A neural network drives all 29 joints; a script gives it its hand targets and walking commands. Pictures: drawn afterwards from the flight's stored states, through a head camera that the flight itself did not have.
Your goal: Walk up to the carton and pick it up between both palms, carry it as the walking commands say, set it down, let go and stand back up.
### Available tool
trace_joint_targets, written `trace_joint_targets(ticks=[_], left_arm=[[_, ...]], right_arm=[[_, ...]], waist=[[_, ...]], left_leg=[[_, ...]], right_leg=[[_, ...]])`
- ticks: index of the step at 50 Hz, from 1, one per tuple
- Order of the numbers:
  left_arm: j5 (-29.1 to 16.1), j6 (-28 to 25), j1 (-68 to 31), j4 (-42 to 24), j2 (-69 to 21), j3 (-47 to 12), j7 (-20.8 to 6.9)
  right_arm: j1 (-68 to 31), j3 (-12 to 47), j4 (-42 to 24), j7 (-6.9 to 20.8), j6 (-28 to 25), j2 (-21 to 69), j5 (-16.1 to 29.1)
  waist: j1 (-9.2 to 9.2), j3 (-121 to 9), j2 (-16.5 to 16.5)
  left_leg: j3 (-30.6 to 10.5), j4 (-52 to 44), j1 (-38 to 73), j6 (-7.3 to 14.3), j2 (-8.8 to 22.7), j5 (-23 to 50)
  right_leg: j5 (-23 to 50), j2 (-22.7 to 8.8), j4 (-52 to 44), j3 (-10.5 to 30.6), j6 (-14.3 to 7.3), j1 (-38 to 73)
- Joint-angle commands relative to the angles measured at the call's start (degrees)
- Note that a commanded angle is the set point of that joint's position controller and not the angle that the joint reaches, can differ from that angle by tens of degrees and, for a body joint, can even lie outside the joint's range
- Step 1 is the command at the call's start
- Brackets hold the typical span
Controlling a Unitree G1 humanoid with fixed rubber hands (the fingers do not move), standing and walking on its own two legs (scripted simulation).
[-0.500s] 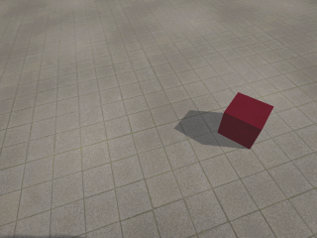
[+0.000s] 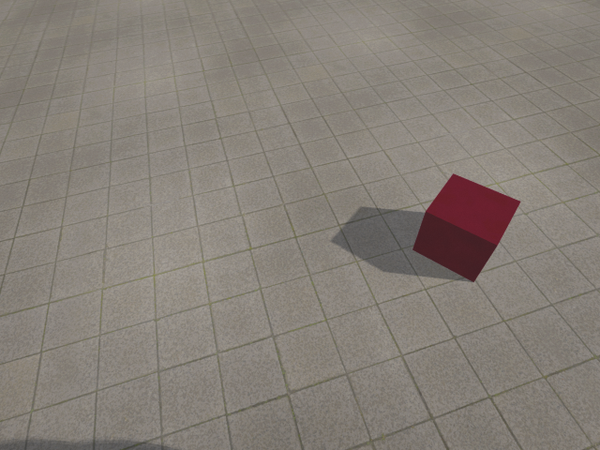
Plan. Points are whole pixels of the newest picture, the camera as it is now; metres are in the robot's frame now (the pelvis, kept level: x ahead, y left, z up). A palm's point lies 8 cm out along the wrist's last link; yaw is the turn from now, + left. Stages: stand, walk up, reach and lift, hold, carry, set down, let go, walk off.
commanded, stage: stand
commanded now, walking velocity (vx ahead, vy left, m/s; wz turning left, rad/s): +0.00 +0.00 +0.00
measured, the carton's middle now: (463, 227) +0.95 -0.56 -0.65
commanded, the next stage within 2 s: walk up in 0.68 s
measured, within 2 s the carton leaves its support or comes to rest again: neither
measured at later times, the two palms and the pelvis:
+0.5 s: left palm out of the picture -0.03 +0.19 -0.15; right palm out of the picture -0.02 -0.20 -0.15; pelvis +0.01 -0.01 +0.00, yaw +0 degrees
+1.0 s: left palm out of the picture +0.02 +0.19 -0.15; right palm out of the picture -0.04 -0.24 -0.14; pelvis +0.01 -0.03 +0.00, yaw -5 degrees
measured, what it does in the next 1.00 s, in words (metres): lifts its right foot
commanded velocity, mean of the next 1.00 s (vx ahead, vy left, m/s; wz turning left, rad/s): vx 0.06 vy -0.03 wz -0.07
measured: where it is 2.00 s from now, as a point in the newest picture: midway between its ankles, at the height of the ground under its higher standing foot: (385, 381)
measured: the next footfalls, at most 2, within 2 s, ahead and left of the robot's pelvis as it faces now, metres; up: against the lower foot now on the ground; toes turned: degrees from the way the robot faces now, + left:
right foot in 1.20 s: +0.12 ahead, -0.27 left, +0.00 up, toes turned -22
left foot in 1.66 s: +0.47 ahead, -0.08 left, +0.00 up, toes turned -10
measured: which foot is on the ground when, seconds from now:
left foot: down 0.00-1.00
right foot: down 0.00-0.86, up 0.88-1.00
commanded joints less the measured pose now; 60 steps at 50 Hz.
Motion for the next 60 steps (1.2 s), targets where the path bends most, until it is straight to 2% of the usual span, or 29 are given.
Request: trace_joint_targets(ticks=[1, 5, 7, 8, 11, 12, 18, 20, 22, 25, 26, 27, 32, 38, 43, 44, 45, 46, 47, 48, 49, 51, 53, 54, 55, 57, 58, 59, 60], left_arm=[[0.0, -0.2, 5.0, -0.7, 3.2, 0.6, 0.3], [0.2, -0.2, 5.1, -1.1, 5.7, 1.4, -0.2], [0.1, -0.3, 6.5, -0.5, 4.6, 1.2, 0.0], [-0.2, -0.3, 7.6, 0.0, 2.8, 0.6, -0.1], [0.1, -0.1, 5.5, -1.1, 4.4, 1.5, 0.4], [0.2, -0.1, 5.3, -1.2, 6.4, 1.7, 0.2], [-0.1, -0.6, 5.4, -1.7, 3.8, 1.5, 0.3], [0.0, -0.7, 6.6, -0.9, 4.8, 1.0, 0.5], [0.0, -0.7, 8.4, -0.5, 4.7, 1.3, -0.1], [-0.1, -0.2, 7.1, -1.0, 4.2, 1.4, 0.5], [0.1, -0.3, 4.8, -1.6, 6.0, 1.6, 0.7], [-0.1, -0.4, 7.7, -0.3, 5.1, 1.3, 0.7], [0.0, -0.8, 6.2, -1.5, 5.6, 1.2, 0.2], [0.2, -0.7, 5.2, -2.0, 5.7, 1.6, 0.3], [-0.1, -0.2, 7.1, -0.9, 3.6, 1.1, 0.1], [2.9, 2.9, -3.7, -8.3, 18.1, 6.2, -1.6], [1.6, 0.8, -6.2, -11.1, 6.5, 3.2, -2.6], [2.9, 0.6, -19.1, -18.2, 6.5, 4.3, -4.2], [3.6, 0.5, -23.3, -20.9, 5.8, 4.8, -5.3], [3.8, 0.3, -17.4, -19.7, 7.8, 5.6, -6.3], [3.3, 0.1, -13.6, -19.5, 8.5, 6.1, -6.7], [2.2, 0.6, -8.6, -18.7, 6.3, 5.3, -7.8], [2.6, 1.5, -7.1, -17.2, 5.5, 5.5, -7.9], [1.3, 1.2, -7.6, -17.4, 4.7, 5.1, -7.4], [1.0, 1.0, -4.0, -16.9, 7.6, 5.9, -7.0], [1.4, 0.5, 0.2, -14.7, 9.4, 6.0, -6.2], [1.2, -0.3, 4.2, -12.9, 10.0, 6.0, -5.7], [1.8, -1.2, 14.7, -9.1, 12.6, 7.1, -5.1], [3.0, -2.1, 24.7, -7.5, 18.5, 8.1, -4.2]], right_arm=[[5.0, -0.6, -0.5, -0.3, -0.4, -4.1, 0.1], [6.5, -0.4, -0.5, 0.1, -0.5, -4.3, -0.2], [7.0, 0.4, -1.1, 0.1, -0.1, -1.4, 0.4], [4.8, 0.1, -1.6, -0.3, -0.3, -3.2, 0.1], [2.8, 0.0, -1.8, 0.5, -1.1, -2.7, 0.0], [7.0, -0.2, -1.1, 0.0, -0.9, -4.8, -0.1], [4.9, -0.5, -0.8, -0.1, -0.5, -3.0, 0.1], [6.2, -0.7, -1.1, -0.1, -0.5, -4.8, -0.4], [6.5, 0.1, -1.1, -0.5, -0.8, -3.1, -0.2], [5.6, -0.1, -1.2, -0.3, -0.7, -3.5, 0.3], [5.5, 0.3, -1.5, -0.3, -1.1, -3.4, 0.1], [3.9, -0.3, -2.2, 0.2, -1.1, -4.2, 0.5], [6.5, -0.4, -1.3, 0.0, -0.9, -5.1, 0.4], [4.5, -0.4, -1.7, -0.1, -0.7, -3.3, -0.1], [5.2, 0.2, -1.5, 0.0, -1.1, -3.1, 0.3], [18.8, -7.8, -1.8, -4.0, 0.2, -18.3, 0.3], [20.8, -6.3, -1.2, -2.3, -1.3, -18.9, -1.5], [15.3, -5.8, -2.4, -2.2, -0.7, -15.3, -1.6], [16.5, -5.9, -1.8, -3.0, -0.8, -13.5, -1.4], [15.1, -5.8, -2.9, -3.0, -1.4, -11.8, -1.2], [11.4, -6.2, -4.7, -3.2, -2.2, -13.6, -1.2], [6.4, -5.5, -7.0, -2.6, -3.1, -13.6, -2.4], [5.7, -4.9, -8.2, -1.9, -4.1, -13.5, -3.1], [3.0, -4.4, -8.8, -0.9, -4.0, -12.7, -3.5], [2.5, -4.9, -8.9, 0.4, -4.1, -14.4, -3.2], [2.6, -4.8, -8.9, 1.1, -4.3, -14.3, -3.6], [3.2, -5.0, -8.1, 1.6, -3.9, -15.3, -3.4], [5.2, -4.7, -7.9, 2.3, -3.9, -15.0, -3.1], [3.4, -2.8, -12.0, 3.4, -4.6, -9.2, -2.0]], waist=[[-0.29, 2.6, -1.5], [-0.62, 4.5, 1.7], [-0.19, 4.4, -3.1], [0.30, 4.4, 0.5], [0.09, 2.3, 1.2], [-0.34, 4.1, -3.4], [0.09, 0.5, 1.3], [-0.04, 2.7, -3.0], [1.29, 2.4, 1.3], [0.38, 3.1, 1.9], [-0.04, 3.5, -2.0], [0.13, 1.7, 1.7], [-0.14, 6.1, -1.8], [0.44, 4.1, 0.8], [0.76, 5.7, 1.0], [-6.54, 7.8, -6.7], [-10.42, -4.5, 13.7], [-9.75, 3.0, 10.2], [-7.00, 4.7, 4.4], [-3.72, 1.8, 4.0], [-2.51, -0.7, 7.3], [0.42, 3.2, 14.1], [0.54, 6.8, 13.1], [3.05, 7.2, 18.4], [4.22, 8.8, 19.7], [4.68, 8.5, 10.0], [5.37, 6.5, 7.1], [9.24, -0.3, -3.3], [12.33, -6.6, -23.5]], left_leg=[[-5.5, -6.2, -2.9, 2.0, 5.1, 8.9], [-4.2, -5.9, -2.0, 1.6, 4.0, 7.3], [-4.5, -5.8, -1.6, 1.2, 4.9, 9.8], [-4.5, -5.4, -2.8, 1.4, 4.9, 7.3], [-4.7, -5.3, 0.0, 1.6, 4.8, 9.5], [-4.4, -5.5, -1.4, 1.5, 4.9, 11.8], [-3.8, -5.2, -0.3, 1.5, 4.6, 10.1], [-3.4, -4.2, -1.7, 1.8, 4.8, 11.9], [-4.3, -4.4, -1.9, 1.7, 5.0, 10.5], [-4.3, -4.9, -0.5, 1.7, 5.0, 13.7], [-5.0, -4.9, -0.9, 1.9, 6.0, 14.7], [-4.9, -4.9, 2.1, 2.0, 5.2, 13.7], [-4.9, -4.3, -2.9, 1.9, 5.3, 10.2], [-4.7, -4.8, -1.8, 1.4, 5.2, 14.7], [-4.1, -5.8, -1.0, 1.4, 5.1, 9.9], [-21.8, -1.4, 14.1, 5.3, 26.2, 29.3], [-22.3, -13.7, 19.3, 8.9, 29.5, -26.6], [-29.3, -16.5, 9.5, 8.5, 31.6, -34.7], [-28.4, -15.4, 6.7, 7.0, 31.0, -31.3], [-21.2, -14.1, 9.2, 4.7, 27.6, -22.6], [-14.9, -12.9, 5.1, 4.2, 27.3, -15.5], [-7.2, -16.7, -7.5, 1.8, 24.3, -22.6], [-1.4, -20.7, -12.7, 1.1, 23.6, -22.4], [4.2, -21.0, -18.2, -1.0, 18.3, -24.0], [5.2, -19.2, -19.6, 0.5, 18.1, -29.1], [8.8, -11.1, -19.7, 2.8, 18.4, -31.4], [11.8, -3.5, -22.2, 2.9, 15.3, -31.8], [13.0, 15.5, -26.6, 2.2, 11.9, -23.8], [12.3, 40.6, -38.6, 0.0, 7.0, -19.9]], right_leg=[[9.6, -2.6, -4.2, 2.1, -2.3, -2.4], [8.8, -2.7, -4.4, 3.1, -2.6, -4.0], [7.5, -2.6, -5.2, 2.2, -2.3, -4.2], [6.5, -2.2, -5.2, 2.3, -2.4, -4.4], [8.7, -2.7, -4.4, 2.3, -2.6, -4.1], [9.5, -2.3, -5.0, 1.5, -2.0, -3.6], [9.5, -2.8, -4.7, 2.3, -3.3, -2.1], [11.9, -3.1, -4.6, 2.8, -3.1, -2.0], [10.2, -3.0, -4.9, 3.4, -3.6, -1.1], [11.4, -3.0, -3.6, 2.4, -3.0, -3.0], [12.3, -3.3, -4.5, 2.8, -3.2, -3.6], [9.9, -2.9, -4.1, 2.3, -3.1, -4.5], [10.6, -3.2, -5.4, 2.8, -3.2, -3.7], [10.8, -2.8, -4.6, 1.8, -2.8, -1.0], [10.2, -3.6, -5.4, 3.0, -3.3, -2.5], [-5.4, 2.8, 19.5, -4.7, -0.6, -29.1], [-20.7, -1.8, 28.7, -0.4, -1.9, -36.7], [-12.2, -4.1, 37.4, 3.6, -1.0, -43.8], [-6.5, -4.6, 41.5, 6.4, -0.8, -45.6], [-2.2, -4.6, 43.2, 5.5, -0.4, -44.8], [0.8, -5.9, 43.6, 4.6, 0.3, -39.3], [1.4, -7.3, 38.8, 1.8, 0.6, -30.1], [0.7, -5.2, 29.7, -3.1, 0.5, -25.7], [1.4, -5.1, 25.0, -4.7, 0.1, -14.4], [-3.9, -3.2, 22.4, -8.1, 0.2, -12.7], [-7.9, -1.0, 16.6, -15.1, 0.4, -5.0], [-5.7, 1.3, 13.3, -17.2, 0.0, 1.3], [-7.3, 0.1, 8.7, -11.0, -0.5, 14.4], [-26.8, -16.7, -3.5, 15.1, -5.1, 21.6]])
